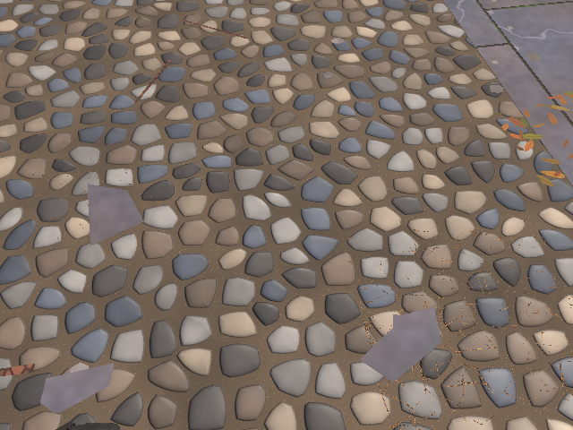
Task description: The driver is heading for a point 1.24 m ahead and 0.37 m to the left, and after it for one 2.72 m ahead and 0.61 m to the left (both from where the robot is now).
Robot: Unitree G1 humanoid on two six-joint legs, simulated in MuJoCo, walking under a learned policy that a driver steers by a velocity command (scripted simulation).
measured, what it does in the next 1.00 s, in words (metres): walks ahead, turning left: left foot, then right foot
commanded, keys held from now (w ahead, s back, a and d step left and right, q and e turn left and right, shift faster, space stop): q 0.52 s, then w+q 0.28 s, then w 0.20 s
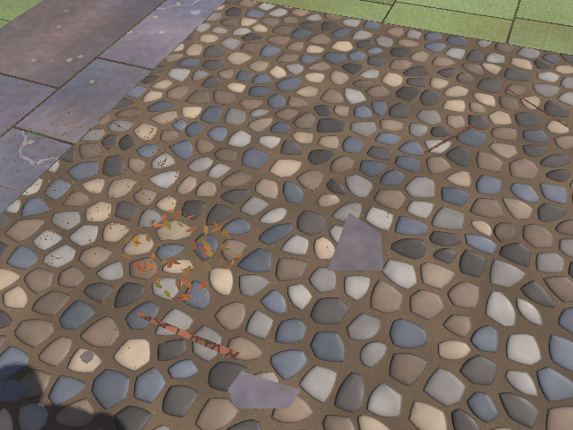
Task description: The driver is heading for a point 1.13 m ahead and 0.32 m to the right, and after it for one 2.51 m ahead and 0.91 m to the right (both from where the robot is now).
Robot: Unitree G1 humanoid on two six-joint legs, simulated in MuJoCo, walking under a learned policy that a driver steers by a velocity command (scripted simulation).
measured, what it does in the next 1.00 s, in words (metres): walks ahead: left foot, then right foot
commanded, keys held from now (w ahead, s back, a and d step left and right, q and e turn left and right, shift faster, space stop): w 0.42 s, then w+e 0.58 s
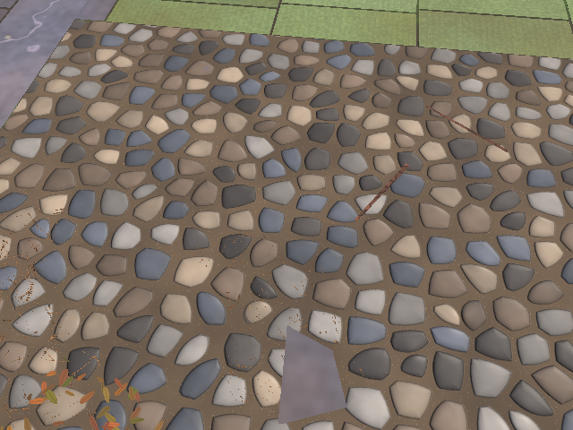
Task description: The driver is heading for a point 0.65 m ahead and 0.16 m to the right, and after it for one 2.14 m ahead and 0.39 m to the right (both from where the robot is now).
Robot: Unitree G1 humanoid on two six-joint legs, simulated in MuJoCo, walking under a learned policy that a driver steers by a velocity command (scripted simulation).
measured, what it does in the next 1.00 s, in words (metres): walks ahead, turning right: left foot, then right foot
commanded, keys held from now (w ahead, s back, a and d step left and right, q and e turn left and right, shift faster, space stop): w+e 0.98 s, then w+q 0.02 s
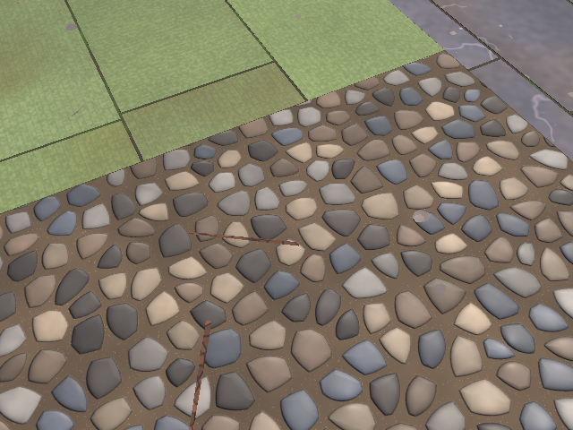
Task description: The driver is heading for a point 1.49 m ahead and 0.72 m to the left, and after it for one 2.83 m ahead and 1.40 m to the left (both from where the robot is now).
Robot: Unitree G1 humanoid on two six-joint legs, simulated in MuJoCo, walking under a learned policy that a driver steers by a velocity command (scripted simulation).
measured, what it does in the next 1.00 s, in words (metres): walks ahead, turning left: left foot, then right foot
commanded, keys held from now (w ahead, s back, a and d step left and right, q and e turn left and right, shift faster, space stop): w+q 1.00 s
